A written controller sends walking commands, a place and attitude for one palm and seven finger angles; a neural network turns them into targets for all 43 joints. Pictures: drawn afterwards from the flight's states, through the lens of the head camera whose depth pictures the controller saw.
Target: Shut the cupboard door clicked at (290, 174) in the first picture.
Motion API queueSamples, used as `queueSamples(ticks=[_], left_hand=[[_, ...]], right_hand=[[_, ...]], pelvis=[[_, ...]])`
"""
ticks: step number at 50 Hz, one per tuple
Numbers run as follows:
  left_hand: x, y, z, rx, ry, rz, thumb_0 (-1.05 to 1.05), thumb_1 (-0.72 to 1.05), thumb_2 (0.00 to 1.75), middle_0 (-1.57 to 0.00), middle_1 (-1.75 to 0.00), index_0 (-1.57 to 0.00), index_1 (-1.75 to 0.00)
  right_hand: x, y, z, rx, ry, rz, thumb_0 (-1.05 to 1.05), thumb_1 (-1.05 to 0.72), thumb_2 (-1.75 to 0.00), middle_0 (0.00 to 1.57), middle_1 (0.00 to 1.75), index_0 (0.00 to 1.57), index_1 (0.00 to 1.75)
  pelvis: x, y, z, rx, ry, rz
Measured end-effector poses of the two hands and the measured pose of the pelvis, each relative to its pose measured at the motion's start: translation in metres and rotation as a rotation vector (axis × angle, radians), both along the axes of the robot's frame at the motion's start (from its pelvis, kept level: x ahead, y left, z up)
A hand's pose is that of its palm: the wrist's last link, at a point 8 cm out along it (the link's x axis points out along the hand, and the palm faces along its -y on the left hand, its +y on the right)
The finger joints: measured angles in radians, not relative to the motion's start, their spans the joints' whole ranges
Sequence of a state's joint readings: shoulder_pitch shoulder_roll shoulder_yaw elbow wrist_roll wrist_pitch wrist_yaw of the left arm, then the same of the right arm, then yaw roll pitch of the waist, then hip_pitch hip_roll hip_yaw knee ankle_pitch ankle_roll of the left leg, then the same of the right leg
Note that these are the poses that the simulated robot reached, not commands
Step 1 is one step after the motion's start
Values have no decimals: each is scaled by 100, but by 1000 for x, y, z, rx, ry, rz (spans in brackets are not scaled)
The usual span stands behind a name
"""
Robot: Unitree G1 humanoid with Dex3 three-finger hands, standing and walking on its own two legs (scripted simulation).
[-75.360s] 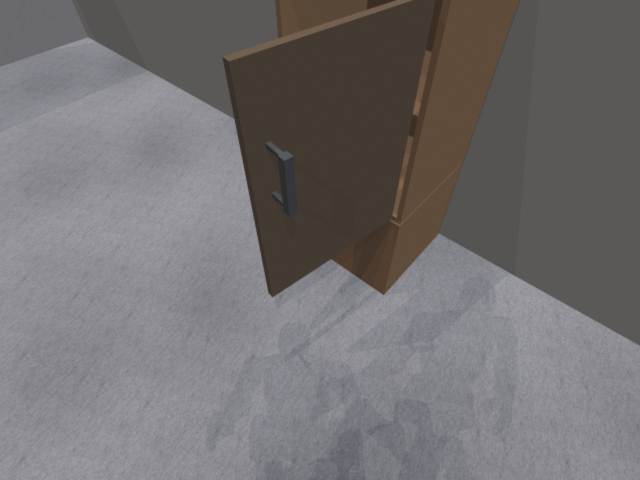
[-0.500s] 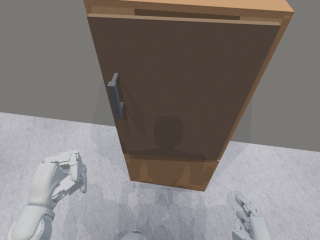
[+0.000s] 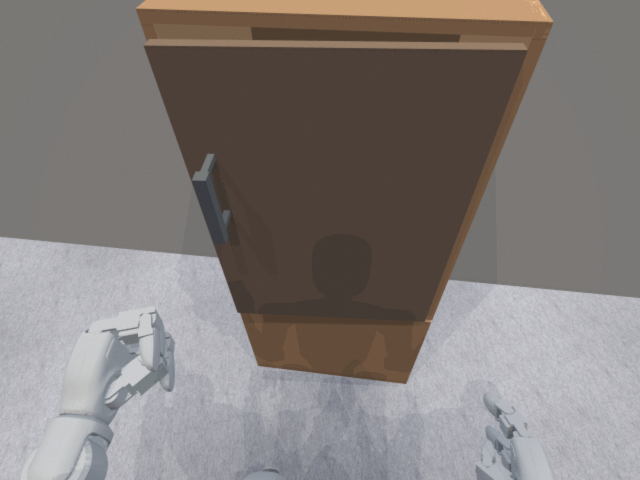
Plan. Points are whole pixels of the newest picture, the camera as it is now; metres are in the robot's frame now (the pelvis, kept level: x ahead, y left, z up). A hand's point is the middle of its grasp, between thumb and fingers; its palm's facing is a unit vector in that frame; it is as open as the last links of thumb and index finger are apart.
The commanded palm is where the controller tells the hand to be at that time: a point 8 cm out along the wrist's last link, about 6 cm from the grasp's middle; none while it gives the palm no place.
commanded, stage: bring the fist close to the handle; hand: left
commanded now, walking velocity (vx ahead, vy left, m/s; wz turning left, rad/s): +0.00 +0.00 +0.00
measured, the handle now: (215, 200) +0.48 +0.19 +0.08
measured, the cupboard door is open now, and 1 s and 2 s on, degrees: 4 4 0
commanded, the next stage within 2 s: push the door shut along its arc in 1.40 s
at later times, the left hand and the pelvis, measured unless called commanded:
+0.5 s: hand (188, 306) +0.29 +0.18 +0.09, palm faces -0.01 -1.00 -0.02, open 3.1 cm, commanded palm +0.27 +0.23 +0.09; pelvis +0.00 +0.01 +0.00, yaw -1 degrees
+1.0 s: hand (219, 252) +0.37 +0.16 +0.09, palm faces +0.00 -1.00 -0.01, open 3.1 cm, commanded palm +0.35 +0.21 +0.09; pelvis +0.00 +0.01 +0.01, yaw -2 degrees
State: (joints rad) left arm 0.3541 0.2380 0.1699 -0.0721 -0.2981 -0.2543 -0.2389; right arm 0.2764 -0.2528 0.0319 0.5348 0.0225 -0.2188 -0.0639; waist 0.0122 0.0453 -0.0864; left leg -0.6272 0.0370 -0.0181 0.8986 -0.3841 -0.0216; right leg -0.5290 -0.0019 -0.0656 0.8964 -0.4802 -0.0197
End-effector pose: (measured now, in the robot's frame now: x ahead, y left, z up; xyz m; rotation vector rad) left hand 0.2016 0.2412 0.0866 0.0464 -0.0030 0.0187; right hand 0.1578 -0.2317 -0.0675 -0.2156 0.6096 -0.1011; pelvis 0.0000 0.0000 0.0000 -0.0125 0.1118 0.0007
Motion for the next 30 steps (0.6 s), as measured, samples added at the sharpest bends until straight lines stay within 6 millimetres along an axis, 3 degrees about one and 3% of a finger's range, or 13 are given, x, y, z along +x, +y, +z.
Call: queueSamples(ticks=[12, 30], left_hand=[[27, 2, 0, -17, -25, -12, 2, 89, 90, -130, -150, -131, -150], [85, -10, 0, -31, -26, -23, 2, 89, 90, -130, -150, -131, -150]], right_hand=[[2, 3, -4, -3, 22, 5, 2, -91, -89, 20, 30, 20, 30], [-19, 5, -10, 2, 114, -40, 2, -91, -89, 20, 30, 20, 30]], pelvis=[[1, 1, 0, 0, 7, 1], [0, 10, 4, 6, 13, -16]])
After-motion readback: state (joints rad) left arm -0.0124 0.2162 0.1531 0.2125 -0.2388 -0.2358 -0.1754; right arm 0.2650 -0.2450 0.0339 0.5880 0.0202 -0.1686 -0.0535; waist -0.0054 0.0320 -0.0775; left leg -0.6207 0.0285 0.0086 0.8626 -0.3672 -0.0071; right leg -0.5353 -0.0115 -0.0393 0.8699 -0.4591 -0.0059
